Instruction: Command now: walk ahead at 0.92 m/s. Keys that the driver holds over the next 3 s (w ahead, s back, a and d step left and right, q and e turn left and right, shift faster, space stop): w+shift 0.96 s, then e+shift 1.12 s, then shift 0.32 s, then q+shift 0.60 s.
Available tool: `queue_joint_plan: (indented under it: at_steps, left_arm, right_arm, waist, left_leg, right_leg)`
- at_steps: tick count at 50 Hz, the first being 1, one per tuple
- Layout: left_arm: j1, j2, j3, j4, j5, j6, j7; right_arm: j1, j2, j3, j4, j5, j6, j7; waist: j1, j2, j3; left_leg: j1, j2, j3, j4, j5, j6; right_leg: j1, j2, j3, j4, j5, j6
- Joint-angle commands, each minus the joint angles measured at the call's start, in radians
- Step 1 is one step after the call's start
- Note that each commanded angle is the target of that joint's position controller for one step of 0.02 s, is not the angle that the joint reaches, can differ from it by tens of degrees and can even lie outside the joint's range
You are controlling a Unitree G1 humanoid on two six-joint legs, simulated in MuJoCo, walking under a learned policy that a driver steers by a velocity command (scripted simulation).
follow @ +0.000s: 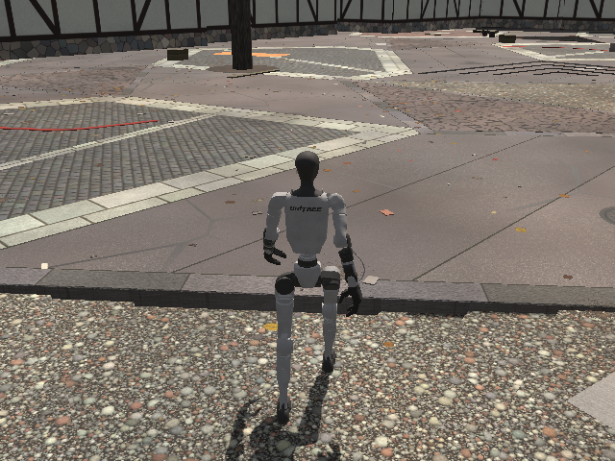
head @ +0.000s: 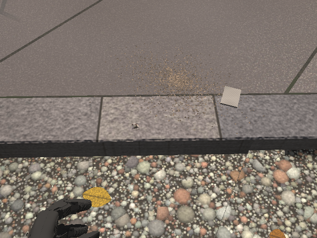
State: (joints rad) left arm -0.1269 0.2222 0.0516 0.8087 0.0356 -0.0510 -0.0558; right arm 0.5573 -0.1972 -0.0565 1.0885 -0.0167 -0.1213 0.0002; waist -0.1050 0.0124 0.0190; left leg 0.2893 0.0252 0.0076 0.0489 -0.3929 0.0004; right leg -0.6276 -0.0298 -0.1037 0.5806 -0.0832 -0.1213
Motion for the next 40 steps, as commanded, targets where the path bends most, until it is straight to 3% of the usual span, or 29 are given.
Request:
queue_joint_plan:
  at_steps: [1, 2, 3, 4, 5, 6, 8, 9, 12, 14, 16, 18, 20, 21, 23, 24, 25, 26, 27, 28, 29, 31, 32, 34, 35, 37, 38, 39, 40]
  left_arm:
    - [0.332, 0.147, 0.048, 0.046, 0.004, -0.014, 0.034]
    - [0.491, 0.203, 0.07, 0.095, 0.029, -0.024, 0.047]
    - [0.6, 0.285, 0.089, 0.116, 0.054, -0.034, 0.045]
    - [0.616, 0.236, 0.083, 0.132, 0.025, -0.033, 0.035]
    - [0.465, 0.217, 0.073, 0.123, 0.018, -0.043, 0.035]
    - [0.407, 0.172, 0.063, 0.114, 0.016, -0.052, 0.035]
    - [0.376, 0.086, 0.036, 0.146, 0.005, -0.06, 0.044]
    - [0.384, 0.062, 0.026, 0.159, -0.001, -0.066, 0.047]
    - [0.417, 0.095, 0.025, 0.172, -0.02, -0.087, 0.054]
    - [0.419, 0.103, 0.025, 0.168, -0.024, -0.096, 0.05]
    - [0.448, 0.119, 0.025, 0.173, -0.041, -0.108, 0.046]
    - [0.486, 0.14, 0.027, 0.189, -0.043, -0.114, 0.043]
    - [0.52, 0.157, 0.028, 0.207, -0.034, -0.104, 0.051]
    - [0.525, 0.178, 0.03, 0.209, -0.027, -0.098, 0.057]
    - [0.513, 0.2, 0.034, 0.218, -0.004, -0.076, 0.074]
    - [0.492, 0.189, 0.033, 0.212, 0.003, -0.064, 0.075]
    - [0.439, 0.177, 0.032, 0.197, -0.003, -0.058, 0.071]
    - [0.379, 0.045, 0.01, 0.151, -0.005, -0.078, 0.063]
    - [0.608, -0.01, -0.012, 0.13, -0.065, -0.094, 0.075]
    - [0.541, 0.059, -0.01, 0.134, -0.057, -0.092, 0.082]
    - [0.431, 0.085, -0.006, 0.112, -0.044, -0.084, 0.074]
    - [0.384, 0.043, -0.017, 0.079, 0.002, -0.05, 0.05]
    - [0.378, 0.007, -0.027, 0.065, 0.009, -0.031, 0.032]
    - [0.273, -0.03, -0.048, -0.005, 0.007, -0.013, 0.02]
    - [0.192, -0.081, -0.07, -0.051, -0.008, -0.002, 0.036]
    - [-0.012, -0.109, -0.102, -0.183, -0.011, -0.002, 0.064]
    - [-0.091, -0.12, -0.127, -0.257, -0.014, -0.006, 0.07]
    - [-0.148, -0.108, -0.139, -0.285, -0.024, -0.011, 0.068]
    - [-0.136, -0.103, -0.154, -0.293, -0.026, -0.002, 0.053]
  right_arm:
    - [-0.048, -0.201, -0.035, -0.037, -0.006, 0.003, -0.014]
    - [-0.041, -0.169, -0.026, -0.048, 0.003, 0.008, -0.009]
    - [0.024, -0.021, 0.011, -0.094, 0.035, 0.004, 0.015]
    - [-0.099, -0.144, -0.022, -0.114, 0.036, -0.016, 0.011]
    - [-0.222, -0.163, -0.03, -0.161, 0.039, -0.021, 0.011]
    - [-0.256, -0.142, -0.023, -0.163, 0.026, -0.022, 0.018]
    - [-0.246, -0.085, -0.019, -0.17, -0.015, 0.006, 0.034]
    - [-0.251, -0.054, -0.016, -0.171, -0.022, 0.025, 0.042]
    - [-0.386, -0.061, -0.014, -0.236, -0.03, 0.048, 0.062]
    - [-0.487, -0.074, -0.01, -0.281, -0.021, 0.043, 0.071]
    - [-0.551, -0.072, -0.005, -0.296, -0.004, 0.034, 0.08]
    - [-0.598, -0.092, -0.009, -0.308, 0.002, 0.034, 0.074]
    - [-0.635, -0.109, -0.013, -0.322, -0.01, 0.034, 0.06]
    - [-0.625, -0.117, -0.016, -0.326, -0.015, 0.033, 0.05]
    - [-0.372, -0.15, -0.035, -0.265, -0.011, 0.042, 0.02]
    - [-0.176, -0.175, -0.048, -0.199, -0.014, 0.039, 0.009]
    - [0.012, -0.188, -0.057, -0.133, -0.026, 0.034, 0.007]
    - [0.037, -0.221, -0.06, -0.101, -0.043, 0.036, 0.016]
    - [-0.013, -0.274, -0.058, -0.125, -0.063, 0.018, 0.024]
    - [-0.115, -0.212, -0.059, -0.128, -0.047, 0.019, 0.024]
    - [-0.166, -0.122, -0.032, -0.127, -0.044, 0.015, 0.02]
    - [-0.129, -0.092, -0.007, -0.092, -0.04, 0.006, 0.017]
    - [-0.107, -0.071, 0.003, -0.068, -0.019, 0.001, 0.014]
    - [-0.107, -0.076, 0.012, -0.054, 0.005, -0.013, 0.018]
    - [-0.054, -0.075, 0.02, -0.037, -0.01, -0.016, 0.023]
    - [-0.006, -0.055, 0.041, -0.01, -0.011, -0.02, 0.026]
    - [0.005, -0.058, 0.05, 0.007, -0.005, -0.016, 0.021]
    - [0.044, -0.043, 0.063, 0.025, 0.007, -0.012, 0.009]
    - [0.041, -0.052, 0.069, 0.016, 0.017, 0.005, -0.013]
  waist:
    - [0.247, 0.134, -0.095]
    - [0.3, 0.078, -0.186]
    - [0.259, -0.269, -0.387]
    - [0.272, -0.16, -0.41]
    - [0.221, -0.122, -0.19]
    - [0.192, -0.032, -0.126]
    - [0.107, -0.032, -0.045]
    - [0.082, -0.039, -0.017]
    - [0.065, -0.055, 0.097]
    - [0.069, -0.052, 0.137]
    - [0.089, -0.041, 0.136]
    - [0.106, -0.03, 0.15]
    - [0.118, -0.022, 0.156]
    - [0.109, -0.03, 0.131]
    - [-0.013, -0.107, -0.04]
    - [-0.088, -0.093, -0.124]
    - [-0.181, -0.068, -0.146]
    - [-0.105, 0.16, -0.133]
    - [0.067, 0.191, -0.248]
    - [0.051, 0.079, -0.207]
    - [0.058, 0.025, -0.052]
    - [0.098, 0.003, -0.018]
    - [0.127, -0.004, 0.005]
    - [0.149, -0.003, 0.069]
    - [0.116, 0.071, 0.081]
    - [0.117, 0.046, 0.167]
    - [0.143, 0.023, 0.193]
    - [0.123, -0.012, 0.211]
    - [0.137, -0.023, 0.157]
  left_leg:
    - [-0.256, 0.186, 0.037, 0.53, 1.22, 0.128]
    - [-0.546, 0.13, 0.047, 0.843, 0.979, 0.112]
    - [-0.931, -0.025, 0.012, 1.3, 0.109, 0.072]
    - [-0.956, -0.051, -0.122, 1.377, -0.027, 0.123]
    - [-1.024, 0.017, -0.103, 1.315, 0.11, 0.138]
    - [-0.981, 0.058, -0.106, 1.242, 0.161, 0.142]
    - [-0.877, 0.092, -0.105, 1.135, 0.167, 0.121]
    - [-0.854, 0.1, -0.102, 1.086, 0.153, 0.102]
    - [-0.913, 0.123, -0.054, 0.904, 0.264, 0.051]
    - [-0.862, 0.111, -0.017, 0.689, 0.438, 0.041]
    - [-0.698, 0.069, 0.038, 0.533, 0.609, 0.055]
    - [-0.676, 0.053, 0.05, 0.462, 0.678, 0.076]
    - [-0.73, 0.038, 0.064, 0.395, 0.652, 0.096]
    - [-0.721, 0.008, 0.077, 0.382, 0.602, 0.106]
    - [-0.548, -0.037, 0.092, 0.474, 0.429, 0.147]
    - [-0.394, -0.058, 0.108, 0.446, 0.396, 0.158]
    - [-0.204, -0.001, 0.067, 0.359, 0.423, 0.181]
    - [-0.017, 0.165, -0.144, 0.445, 0.565, 0.135]
    - [0.176, 0.361, -0.509, 0.469, 0.735, 0.275]
    - [0.097, 0.336, -0.521, 0.315, 0.292, 0.297]
    - [-0.093, 0.286, -0.45, 0.221, 0.157, 0.274]
    - [-0.249, 0.25, -0.386, 0.209, 0.27, 0.235]
    - [-0.331, 0.221, -0.317, 0.198, 0.304, 0.207]
    - [-0.448, 0.176, -0.218, 0.168, 0.365, 0.169]
    - [-0.461, 0.188, -0.217, 0.156, 0.444, 0.193]
    - [-0.462, 0.175, -0.158, 0.118, 0.478, 0.162]
    - [-0.52, 0.16, -0.113, 0.065, 0.409, 0.125]
    - [-0.529, 0.128, -0.071, 0.004, 0.496, 0.112]
    - [-0.6, 0.12, -0.01, -0.11, 0.651, 0.128]
  right_leg:
    - [0.548, 0.114, -0.063, -0.028, -0.075, -0.062]
    - [0.874, 0.022, 0.038, -0.019, -0.198, -0.094]
    - [1.195, -0.307, 0.597, -0.12, -0.611, -0.202]
    - [1.086, -0.305, 0.803, -0.3, -0.735, -0.138]
    - [0.908, -0.273, 0.64, -0.327, -0.575, -0.107]
    - [0.763, -0.257, 0.569, -0.346, -0.446, -0.106]
    - [0.548, -0.2, 0.447, -0.396, -0.35, -0.085]
    - [0.493, -0.187, 0.412, -0.429, -0.355, -0.084]
    - [0.414, -0.162, 0.311, -0.53, -0.281, -0.093]
    - [0.363, -0.113, 0.214, -0.56, -0.186, -0.083]
    - [0.32, -0.091, 0.141, -0.62, -0.085, -0.07]
    - [0.419, -0.113, 0.119, -0.659, 0.008, -0.065]
    - [0.598, -0.124, 0.088, -0.622, 0.2, -0.053]
    - [0.677, -0.13, 0.076, -0.552, 0.423, -0.045]
    - [0.765, -0.156, 0.052, -0.188, 0.927, -0.058]
    - [0.728, -0.131, 0.034, 0.093, 0.975, -0.067]
    - [0.552, -0.052, 0.016, 0.488, 0.775, -0.074]
    - [0.167, 0.102, 0.068, 0.908, -0.304, -0.067]
    - [-0.091, 0.142, 0.255, 1.038, -0.382, -0.043]
    - [-0.175, 0.046, 0.217, 0.981, -0.265, -0.037]
    - [-0.185, -0.004, 0.184, 0.936, -0.215, -0.019]
    - [-0.197, -0.021, 0.169, 1.083, -0.195, -0.007]
    - [-0.222, -0.043, 0.157, 1.118, -0.192, 0.001]
    - [-0.342, -0.069, 0.12, 1.129, -0.215, 0.015]
    - [-0.471, -0.023, 0.048, 1.384, -0.317, 0.009]
    - [-0.726, -0.033, 0.038, 1.503, -0.432, -0.021]
    - [-0.725, -0.064, 0.037, 1.367, -0.456, -0.038]
    - [-0.704, -0.051, -0.019, 1.271, -0.464, -0.043]
    - [-0.478, -0.056, -0.069, 1.08, -0.407, -0.048]
